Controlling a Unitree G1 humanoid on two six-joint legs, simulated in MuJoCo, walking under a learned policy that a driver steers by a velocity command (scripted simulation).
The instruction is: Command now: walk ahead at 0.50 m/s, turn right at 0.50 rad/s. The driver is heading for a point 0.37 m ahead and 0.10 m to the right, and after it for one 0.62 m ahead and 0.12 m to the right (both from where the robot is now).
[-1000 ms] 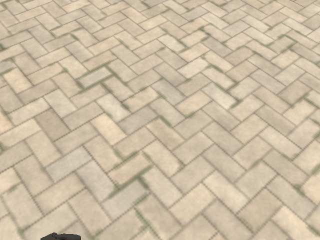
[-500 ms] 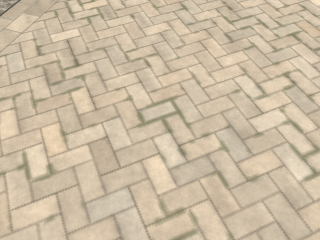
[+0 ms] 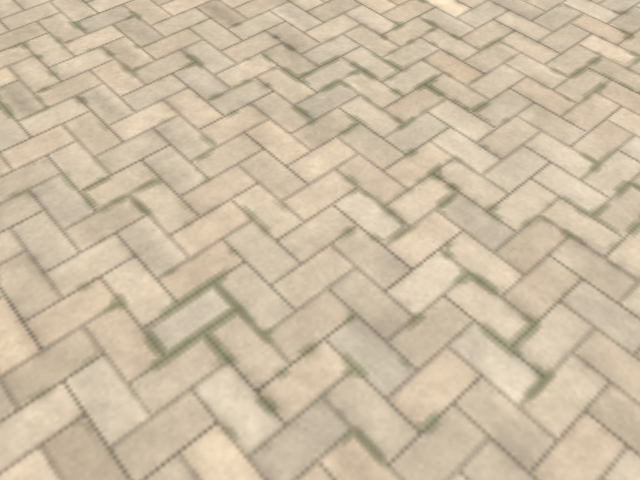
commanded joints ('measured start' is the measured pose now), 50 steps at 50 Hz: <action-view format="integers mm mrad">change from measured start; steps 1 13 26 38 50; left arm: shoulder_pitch -121 129 340 308 129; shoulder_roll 28 140 183 129 43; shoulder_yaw -5 54 59 27 -19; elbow -102 -17 9 9 8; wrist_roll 4 -32 -26 -9 -11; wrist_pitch -14 -27 -52 -57 -4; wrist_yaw -8 62 62 70 59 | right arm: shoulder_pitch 31 -120 -466 -162 -108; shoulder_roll -139 -133 -110 -138 -137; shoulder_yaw -29 -27 -8 -29 -4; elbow -25 -162 -300 -216 -86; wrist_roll -2 -18 -17 2 5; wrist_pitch -4 12 57 23 21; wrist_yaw -11 13 37 19 17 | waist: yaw -5 25 130 28 39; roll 96 62 -23 41 169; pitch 70 -35 -1 -82 -111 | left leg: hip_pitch -4 -670 -756 -103 -234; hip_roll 302 155 96 390 217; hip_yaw -52 -287 -260 -691 -273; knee -27 994 493 95 91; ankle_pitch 582 -25 259 447 856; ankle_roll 82 -52 -101 211 133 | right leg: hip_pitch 5 549 624 110 338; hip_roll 24 -112 -27 138 93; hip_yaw -60 392 379 195 47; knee -93 -521 -502 484 -62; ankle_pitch -28 113 201 -391 -160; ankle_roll -37 -259 -183 -7 55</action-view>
